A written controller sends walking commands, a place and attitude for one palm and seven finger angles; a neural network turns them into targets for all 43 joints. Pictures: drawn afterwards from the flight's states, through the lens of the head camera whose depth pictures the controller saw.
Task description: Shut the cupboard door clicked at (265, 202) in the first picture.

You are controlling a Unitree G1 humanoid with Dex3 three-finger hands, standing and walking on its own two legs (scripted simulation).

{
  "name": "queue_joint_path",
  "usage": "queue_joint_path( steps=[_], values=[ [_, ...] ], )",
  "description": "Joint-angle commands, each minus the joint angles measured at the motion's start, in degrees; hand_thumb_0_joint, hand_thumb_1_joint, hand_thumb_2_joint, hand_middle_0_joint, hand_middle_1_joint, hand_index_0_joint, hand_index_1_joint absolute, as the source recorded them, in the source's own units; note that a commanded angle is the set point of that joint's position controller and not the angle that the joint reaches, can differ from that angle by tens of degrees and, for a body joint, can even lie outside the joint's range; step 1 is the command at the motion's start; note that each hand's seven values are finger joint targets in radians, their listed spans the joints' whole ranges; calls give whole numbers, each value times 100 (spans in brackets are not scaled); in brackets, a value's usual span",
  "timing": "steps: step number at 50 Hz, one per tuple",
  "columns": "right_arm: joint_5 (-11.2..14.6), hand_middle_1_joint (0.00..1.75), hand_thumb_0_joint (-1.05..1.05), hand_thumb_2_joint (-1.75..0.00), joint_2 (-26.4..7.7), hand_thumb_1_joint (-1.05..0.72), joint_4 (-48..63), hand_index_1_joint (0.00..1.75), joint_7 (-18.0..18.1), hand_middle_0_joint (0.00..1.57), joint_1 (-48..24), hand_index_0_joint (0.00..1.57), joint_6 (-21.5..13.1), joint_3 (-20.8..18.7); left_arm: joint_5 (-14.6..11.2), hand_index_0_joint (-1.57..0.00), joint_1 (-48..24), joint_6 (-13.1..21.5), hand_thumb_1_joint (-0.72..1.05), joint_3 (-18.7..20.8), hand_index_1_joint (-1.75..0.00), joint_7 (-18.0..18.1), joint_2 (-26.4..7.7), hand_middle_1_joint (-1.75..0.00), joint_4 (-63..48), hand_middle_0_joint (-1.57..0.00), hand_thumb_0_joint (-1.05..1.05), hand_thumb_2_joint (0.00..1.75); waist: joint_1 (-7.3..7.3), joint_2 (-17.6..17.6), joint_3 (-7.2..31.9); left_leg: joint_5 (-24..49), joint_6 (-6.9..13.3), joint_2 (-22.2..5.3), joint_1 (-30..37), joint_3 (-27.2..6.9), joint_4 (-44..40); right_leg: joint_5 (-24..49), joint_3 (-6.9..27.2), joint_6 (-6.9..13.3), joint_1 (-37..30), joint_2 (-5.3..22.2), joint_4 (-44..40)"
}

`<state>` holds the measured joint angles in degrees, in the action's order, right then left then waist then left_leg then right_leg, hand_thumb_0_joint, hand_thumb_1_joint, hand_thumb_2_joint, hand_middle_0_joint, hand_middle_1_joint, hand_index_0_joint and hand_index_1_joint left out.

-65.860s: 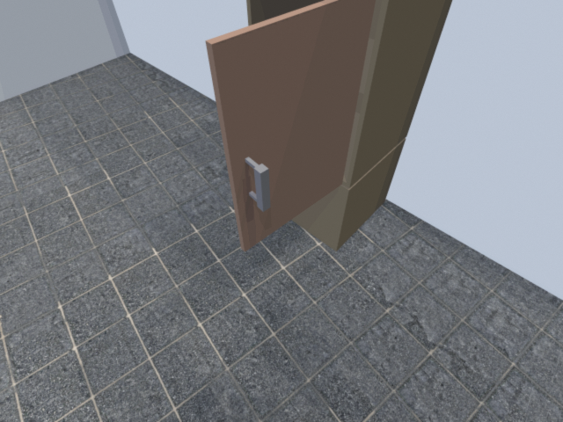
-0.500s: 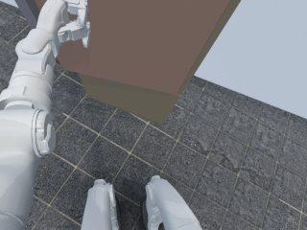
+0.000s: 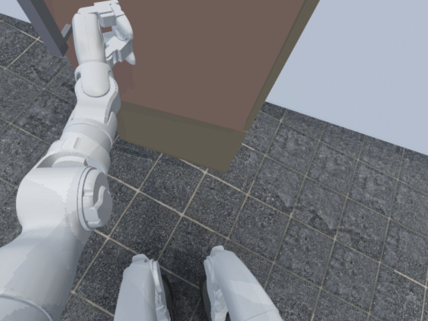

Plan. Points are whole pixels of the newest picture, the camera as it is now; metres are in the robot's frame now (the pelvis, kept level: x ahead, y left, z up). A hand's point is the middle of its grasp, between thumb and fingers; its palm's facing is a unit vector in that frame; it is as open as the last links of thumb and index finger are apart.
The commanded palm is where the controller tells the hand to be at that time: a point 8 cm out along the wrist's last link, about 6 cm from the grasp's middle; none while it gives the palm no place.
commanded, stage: pull the fist back off the door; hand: left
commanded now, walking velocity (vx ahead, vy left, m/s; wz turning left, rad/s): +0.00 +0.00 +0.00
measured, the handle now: (48, 11) +0.64 +0.17 +0.08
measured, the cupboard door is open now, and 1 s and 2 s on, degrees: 5 5 5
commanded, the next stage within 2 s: draw the hand back to the body in 0.56 s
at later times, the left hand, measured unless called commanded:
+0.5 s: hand (129, 84) +0.50 +0.06 +0.07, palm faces +0.03 -1.00 -0.01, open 3.2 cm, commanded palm +0.48 +0.10 +0.08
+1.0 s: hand (71, 107) +0.43 +0.12 +0.14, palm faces +0.07 -1.00 -0.05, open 3.1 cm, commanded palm +0.39 +0.16 +0.15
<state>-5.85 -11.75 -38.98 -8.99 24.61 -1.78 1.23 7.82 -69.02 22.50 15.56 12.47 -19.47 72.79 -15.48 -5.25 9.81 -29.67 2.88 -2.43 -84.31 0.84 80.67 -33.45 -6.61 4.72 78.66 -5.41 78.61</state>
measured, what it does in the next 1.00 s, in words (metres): rises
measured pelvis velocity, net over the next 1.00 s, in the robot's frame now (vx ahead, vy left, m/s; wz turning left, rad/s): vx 0.02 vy -0.01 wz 0.03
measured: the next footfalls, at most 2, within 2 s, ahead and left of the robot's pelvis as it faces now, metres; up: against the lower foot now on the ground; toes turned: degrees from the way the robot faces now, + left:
none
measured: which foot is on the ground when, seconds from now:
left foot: down 0.00-1.00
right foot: down 0.00-1.00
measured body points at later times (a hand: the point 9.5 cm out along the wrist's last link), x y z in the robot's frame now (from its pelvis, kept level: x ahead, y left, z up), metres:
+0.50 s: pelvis +0.02 -0.01 +0.04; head +0.16 +0.01 +0.46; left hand +0.49 +0.11 +0.08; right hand +0.06 -0.28 -0.08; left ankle +0.05 +0.09 -0.58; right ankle +0.02 -0.08 -0.58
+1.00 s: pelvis +0.02 -0.01 +0.09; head +0.10 -0.02 +0.53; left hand +0.42 +0.17 +0.14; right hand +0.08 -0.25 -0.05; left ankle +0.05 +0.09 -0.58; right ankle +0.02 -0.08 -0.58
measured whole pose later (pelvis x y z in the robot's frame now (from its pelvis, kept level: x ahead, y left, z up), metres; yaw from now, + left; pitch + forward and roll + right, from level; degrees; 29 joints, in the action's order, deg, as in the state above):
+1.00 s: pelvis +0.02 -0.01 +0.09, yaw +2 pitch +17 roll +0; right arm 1.8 -13.4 -34.6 -3.1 21.7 6.1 -0.2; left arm -6.8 -25.0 23.2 5.8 3.1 -8.8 41.8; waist -4.1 -3.0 8.8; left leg -24.4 2.3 -0.4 -50.9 3.5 58.2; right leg -28.6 -2.2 4.1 47.2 -4.5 58.7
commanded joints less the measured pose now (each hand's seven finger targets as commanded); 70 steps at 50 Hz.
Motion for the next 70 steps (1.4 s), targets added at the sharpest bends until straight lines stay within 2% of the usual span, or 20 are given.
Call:
queue_joint_path(
  steps=[1,3,8,12,16,18,22,28,31,34,36,38,41,45,48,53,59,60,66,70],
  values=[
    [133,30,0,-90,-1324,-90,243,30,145,20,1355,20,71,-432,-372,-130,-2808,291,90,371,-150,-252,-1195,-150,-1028,-130,0,90,-84,-240,3557,1458,-29,126,2790,-559,-853,1818,873,-390,-2266,127,-1552],
    [148,30,0,-90,-1268,-90,314,30,186,20,1313,20,77,-400,-567,-130,-2491,356,90,576,-150,-309,-1236,-150,-1133,-130,0,90,81,-216,3618,1643,-27,142,2786,-496,-908,2118,906,-384,-2494,146,-1552],
    [122,30,0,-90,-1149,-90,379,30,123,20,1229,20,110,-445,-552,-130,-1411,906,90,162,-150,-348,-520,-150,-1428,-130,0,90,253,-58,3213,2033,-42,163,3065,-414,-1064,2698,828,-402,-2524,152,-1544],
    [173,30,0,-90,-1138,-90,352,30,76,20,1184,20,243,-542,-558,-130,-685,942,90,-481,-150,-454,345,-150,-1232,-130,0,90,173,186,2702,1995,-35,215,3165,-345,-1171,2857,831,-458,-2430,182,-1681],
    [236,30,0,-90,-1150,-90,407,30,129,20,961,20,345,-612,-812,-130,-769,952,90,-679,-150,-460,662,-150,-1691,-130,0,90,188,303,2713,1790,-32,277,3277,-312,-1214,2702,904,-488,-2558,241,-1848],
    [226,30,0,-90,-1145,-90,430,30,171,20,842,20,344,-635,-881,-130,-919,1209,90,-535,-150,-384,463,-150,-2297,-130,0,90,340,-122,3142,2147,-71,274,3752,-338,-1214,2969,852,-434,-2573,247,-1712],
    [189,30,0,-90,-1061,-90,436,30,166,20,605,20,311,-670,-738,-130,-935,1736,90,-994,-150,-204,789,-150,-3198,-130,0,90,369,-453,3518,2682,-97,236,4546,-421,-1156,3174,744,-399,-2284,235,-1536],
    [215,30,0,-90,-1086,-90,362,30,219,20,384,20,523,-632,-341,-130,-384,1403,90,-949,-150,35,662,-150,-1844,-130,0,90,264,355,2603,1752,-37,306,3523,-294,-1166,2783,921,-610,-2402,311,-1734],
    [265,30,0,-90,-1086,-90,467,30,300,20,241,20,573,-571,-541,-130,-465,1146,90,-728,-150,50,545,-150,-1548,-130,0,90,282,706,2481,1358,-19,348,3041,-244,-1228,2512,1051,-627,-2772,336,-1900],
    [263,30,0,-90,-1082,-90,508,30,349,20,128,20,508,-536,-792,-130,-716,1246,90,-608,-150,-62,525,-150,-1752,-130,0,90,349,496,2793,1514,-38,344,3239,-263,-1222,2584,1002,-571,-2772,327,-1814],
    [289,30,0,-90,-1090,-90,696,30,356,20,75,20,484,-560,-871,-130,-219,1462,90,-301,-150,-198,124,-150,-2497,-130,0,90,738,387,3475,1787,-65,345,3590,-243,-1368,2888,1057,-535,-3340,327,-1789],
    [343,30,0,-90,-1062,-90,825,30,354,20,21,20,476,-559,-885,-130,329,1555,90,-413,-150,-366,130,-150,-3068,-130,0,90,944,-34,3891,2268,-104,315,4294,-245,-1556,3253,954,-473,-3455,297,-1772],
    [488,30,0,-90,-1035,-90,980,30,371,20,-1,20,567,-534,-886,-130,1404,1189,90,-668,-150,-609,219,-150,-3378,-130,0,90,1000,447,3255,2024,-65,296,4263,-142,-1914,3200,1016,-590,-3871,283,-2239],
    [712,30,0,-90,-1022,-90,1194,30,567,20,-100,20,625,-491,-1318,-130,2039,494,90,-842,-150,-879,383,-150,-3928,-130,0,90,953,1271,2251,1432,15,320,4065,-41,-2448,2772,1302,-768,-4560,377,-3101],
    [807,30,0,-90,-995,-90,1284,30,727,20,-328,20,479,-449,-1700,-130,2319,443,90,-896,-150,-1027,434,-150,-4907,-130,0,90,1062,1104,2070,1457,23,321,4640,-47,-2782,2596,1205,-684,-4804,374,-3426],
    [830,30,0,-90,-955,-90,1216,30,828,20,-585,20,262,-392,-1600,-130,3313,633,90,-1137,-150,-1227,352,-150,-5372,-130,0,90,1162,474,1304,1519,10,279,5340,-103,-3182,2355,931,-516,-4486,335,-3573],
    [944,30,0,-90,-967,-90,1585,30,829,20,-1074,20,261,-313,-1804,-116,4828,-43,90,-965,-135,-1572,89,-135,-5996,-116,0,90,1504,192,985,1693,-23,270,5844,-104,-3712,2417,818,-436,-4928,362,-3845],
    [982,30,0,-90,-757,-90,1788,30,958,20,-1366,20,501,-327,-1394,-113,4872,-253,90,-1409,-132,-1329,10,-132,-6727,-113,0,90,1506,433,1231,1728,-87,257,6187,-135,-4071,2492,1110,-416,-5450,540,-4186],
    [969,30,0,-90,-750,-90,1901,30,1342,20,-1819,20,586,-179,-1317,-97,5435,-1025,90,-1095,-114,-807,-376,-114,-7972,-97,0,90,1474,570,428,1858,-12,168,6828,-201,-4723,2581,943,-410,-5854,531,-4817],
    [954,30,0,-90,-713,-90,1823,30,1417,20,-1925,20,442,-89,-1276,-86,5971,-1346,90,-1061,-102,-715,-341,-102,-8475,-86,0,90,1514,236,240,2239,-41,114,7522,-306,-5116,2701,760,-315,-6121,479,-5106]
  ],
)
